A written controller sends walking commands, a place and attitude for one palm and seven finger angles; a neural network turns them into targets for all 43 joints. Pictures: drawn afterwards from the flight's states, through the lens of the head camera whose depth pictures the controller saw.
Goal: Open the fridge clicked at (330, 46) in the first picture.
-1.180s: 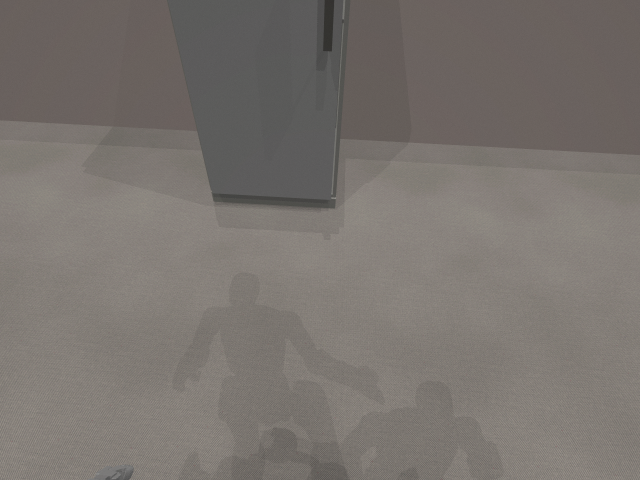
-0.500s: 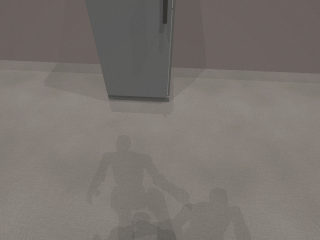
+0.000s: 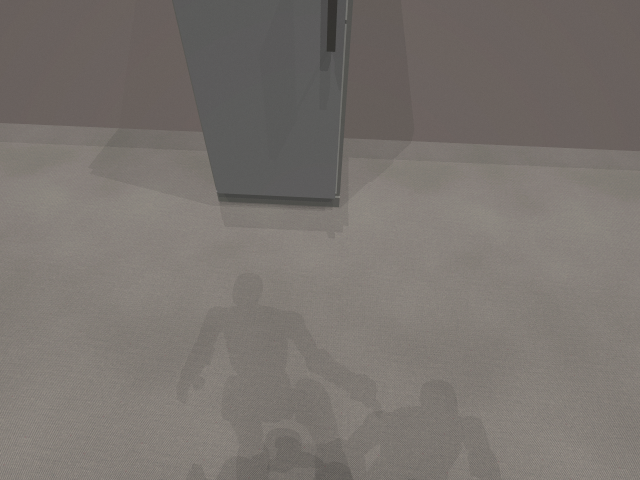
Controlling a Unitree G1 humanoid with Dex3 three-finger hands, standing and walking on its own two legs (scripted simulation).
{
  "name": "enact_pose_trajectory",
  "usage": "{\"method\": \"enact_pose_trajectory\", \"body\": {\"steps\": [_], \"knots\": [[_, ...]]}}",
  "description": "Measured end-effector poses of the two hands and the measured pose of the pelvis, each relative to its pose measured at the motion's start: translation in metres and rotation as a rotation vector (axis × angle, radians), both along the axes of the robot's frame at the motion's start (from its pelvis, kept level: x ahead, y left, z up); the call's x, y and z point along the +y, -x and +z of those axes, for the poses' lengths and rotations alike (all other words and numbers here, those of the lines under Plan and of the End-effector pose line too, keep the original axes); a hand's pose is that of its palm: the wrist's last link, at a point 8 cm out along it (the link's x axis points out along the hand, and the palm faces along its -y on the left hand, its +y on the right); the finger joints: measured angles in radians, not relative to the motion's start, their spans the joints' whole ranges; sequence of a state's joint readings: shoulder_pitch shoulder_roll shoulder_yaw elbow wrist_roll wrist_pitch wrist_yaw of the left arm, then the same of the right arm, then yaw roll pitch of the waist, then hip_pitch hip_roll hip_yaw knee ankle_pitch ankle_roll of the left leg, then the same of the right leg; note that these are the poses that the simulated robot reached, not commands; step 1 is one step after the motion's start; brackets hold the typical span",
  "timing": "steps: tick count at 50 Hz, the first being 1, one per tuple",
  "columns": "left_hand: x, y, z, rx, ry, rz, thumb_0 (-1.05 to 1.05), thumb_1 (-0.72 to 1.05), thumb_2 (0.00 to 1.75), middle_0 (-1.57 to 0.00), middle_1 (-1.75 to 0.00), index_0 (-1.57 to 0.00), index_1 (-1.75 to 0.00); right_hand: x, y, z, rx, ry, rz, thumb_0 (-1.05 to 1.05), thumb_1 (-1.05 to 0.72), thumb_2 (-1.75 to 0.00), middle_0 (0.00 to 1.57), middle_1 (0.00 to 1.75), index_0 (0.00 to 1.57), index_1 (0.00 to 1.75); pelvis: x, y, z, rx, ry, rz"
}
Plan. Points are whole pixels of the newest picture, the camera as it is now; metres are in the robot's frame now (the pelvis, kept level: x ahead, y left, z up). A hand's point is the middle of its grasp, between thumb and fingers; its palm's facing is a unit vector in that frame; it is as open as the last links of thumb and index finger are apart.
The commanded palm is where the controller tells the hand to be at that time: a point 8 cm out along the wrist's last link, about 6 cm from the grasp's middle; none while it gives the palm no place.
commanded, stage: look at it before walking up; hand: right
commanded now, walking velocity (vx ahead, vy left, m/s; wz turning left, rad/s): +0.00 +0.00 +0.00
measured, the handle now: out of the picture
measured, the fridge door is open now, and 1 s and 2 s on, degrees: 0 0 0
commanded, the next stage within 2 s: walk to a spot facing it in 0.26 s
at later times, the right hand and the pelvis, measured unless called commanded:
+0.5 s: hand out of the picture +0.06 -0.23 -0.17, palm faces -0.03 +0.95 -0.30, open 7.4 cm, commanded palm none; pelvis +0.01 +0.00 +0.00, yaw +2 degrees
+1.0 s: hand out of the picture +0.08 -0.15 -0.17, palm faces -0.11 +0.99 -0.13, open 7.4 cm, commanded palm none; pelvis +0.15 +0.01 -0.01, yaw +12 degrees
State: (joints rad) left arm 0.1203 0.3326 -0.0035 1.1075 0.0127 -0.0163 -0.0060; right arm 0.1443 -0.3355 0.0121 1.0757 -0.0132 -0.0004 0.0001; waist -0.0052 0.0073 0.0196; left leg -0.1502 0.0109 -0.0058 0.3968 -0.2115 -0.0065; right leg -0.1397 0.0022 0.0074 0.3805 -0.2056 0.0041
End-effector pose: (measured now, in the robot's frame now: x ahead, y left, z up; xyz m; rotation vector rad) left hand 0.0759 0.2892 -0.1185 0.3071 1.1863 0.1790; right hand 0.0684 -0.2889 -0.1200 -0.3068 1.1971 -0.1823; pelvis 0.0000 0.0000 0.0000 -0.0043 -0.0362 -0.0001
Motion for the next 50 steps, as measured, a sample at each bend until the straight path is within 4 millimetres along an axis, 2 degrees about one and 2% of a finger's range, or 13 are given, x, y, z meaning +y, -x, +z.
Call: {"method": "enact_pose_trajectory", "body": {"steps": [10, 22, 31, 35, 37, 39, 42, 46, 50], "knots": [[0.002, -0.003, 0.001, -0.001, -0.004, -0.001, 0.01, 0.9, 0.9, -0.21, -0.3, -0.21, -0.3, -0.002, 0.004, 0.0, 0.014, 0.006, -0.006, 0.01, -0.9, -0.89, 0.21, 0.3, 0.2, 0.29, 0.001, -0.002, 0.001, -0.002, 0.0, 0.001], [0.001, 0.003, -0.002, 0.022, 0.0, 0.008, 0.01, 0.9, 0.9, -0.2, -0.3, -0.21, -0.3, 0.002, 0.011, -0.003, 0.042, 0.003, -0.013, 0.01, -0.9, -0.89, 0.21, 0.3, 0.2, 0.29, 0.002, -0.004, 0.0, 0.002, -0.001, 0.013], [-0.022, 0.035, -0.029, 0.07, 0.084, 0.126, 0.01, 0.9, 0.9, -0.2, -0.3, -0.21, -0.3, 0.038, 0.024, -0.028, 0.164, -0.087, 0.002, 0.01, -0.9, -0.89, 0.2, 0.3, 0.2, 0.29, 0.008, -0.032, -0.013, 0.018, 0.009, 0.1], [-0.022, 0.056, -0.046, 0.129, 0.121, 0.202, 0.01, 0.9, 0.9, -0.21, -0.3, -0.21, -0.3, 0.063, 0.014, -0.036, 0.193, -0.11, 0.019, 0.01, -0.9, -0.89, 0.2, 0.3, 0.2, 0.29, 0.02, -0.052, -0.022, 0.01, -0.002, 0.13], [-0.022, 0.059, -0.049, 0.185, 0.132, 0.209, 0.01, 0.9, 0.9, -0.2, -0.3, -0.21, -0.3, 0.074, 0.008, -0.037, 0.168, -0.122, -0.001, 0.01, -0.9, -0.89, 0.2, 0.3, 0.2, 0.29, 0.025, -0.062, -0.023, 0.012, -0.012, 0.122], [-0.023, 0.051, -0.044, 0.21, 0.137, 0.21, 0.01, 0.91, 0.9, -0.2, -0.3, -0.2, -0.3, 0.084, 0.007, -0.035, 0.168, -0.132, -0.017, 0.01, -0.9, -0.89, 0.2, 0.3, 0.2, 0.29, 0.027, -0.072, -0.019, 0.014, -0.009, 0.133], [-0.024, 0.017, -0.035, 0.163, 0.144, 0.221, 0.01, 0.91, 0.9, -0.2, -0.3, -0.2, -0.3, 0.094, 0.01, -0.028, 0.228, -0.15, -0.016, 0.01, -0.9, -0.89, 0.2, 0.3, 0.2, 0.29, 0.027, -0.089, -0.011, 0.023, -0.004, 0.156], [-0.027, -0.045, -0.024, 0.045, 0.152, 0.232, 0.01, 0.91, 0.9, -0.2, -0.3, -0.2, -0.3, 0.098, 0.006, -0.023, 0.32, -0.17, -0.004, 0.01, -0.9, -0.89, 0.21, 0.3, 0.2, 0.29, 0.022, -0.116, -0.005, 0.038, -0.005, 0.187], [-0.036, -0.115, -0.017, -0.056, 0.15, 0.212, 0.01, 0.91, 0.9, -0.2, -0.3, -0.2, -0.3, 0.089, -0.015, -0.026, 0.374, -0.176, -0.003, 0.01, -0.9, -0.89, 0.21, 0.3, 0.2, 0.29, 0.013, -0.149, -0.008, 0.042, -0.018, 0.212]]}}
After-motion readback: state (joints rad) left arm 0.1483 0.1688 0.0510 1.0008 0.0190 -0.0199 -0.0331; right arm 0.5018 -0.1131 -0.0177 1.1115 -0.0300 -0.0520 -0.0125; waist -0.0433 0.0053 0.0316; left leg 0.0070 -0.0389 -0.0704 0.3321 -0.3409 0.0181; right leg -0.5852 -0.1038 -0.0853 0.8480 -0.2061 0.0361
